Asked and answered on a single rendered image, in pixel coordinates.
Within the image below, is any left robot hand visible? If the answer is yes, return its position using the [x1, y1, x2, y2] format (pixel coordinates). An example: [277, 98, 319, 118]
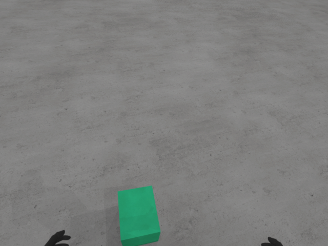
[45, 230, 71, 246]

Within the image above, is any carton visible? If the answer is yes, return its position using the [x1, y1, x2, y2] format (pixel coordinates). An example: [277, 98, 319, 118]
[117, 186, 160, 246]

